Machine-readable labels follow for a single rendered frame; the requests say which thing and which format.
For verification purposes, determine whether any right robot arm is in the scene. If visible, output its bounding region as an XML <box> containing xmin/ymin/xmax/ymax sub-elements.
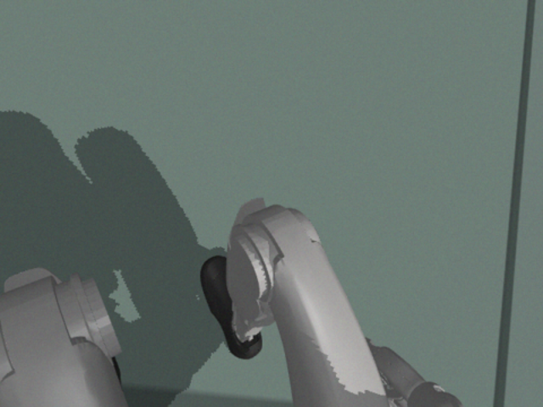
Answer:
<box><xmin>407</xmin><ymin>382</ymin><xmax>464</xmax><ymax>407</ymax></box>

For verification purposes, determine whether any right robot foot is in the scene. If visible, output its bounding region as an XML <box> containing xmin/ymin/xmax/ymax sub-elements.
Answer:
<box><xmin>200</xmin><ymin>255</ymin><xmax>262</xmax><ymax>360</ymax></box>

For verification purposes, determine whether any right robot hand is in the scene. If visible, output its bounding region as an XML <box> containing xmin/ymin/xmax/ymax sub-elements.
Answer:
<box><xmin>365</xmin><ymin>337</ymin><xmax>426</xmax><ymax>407</ymax></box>

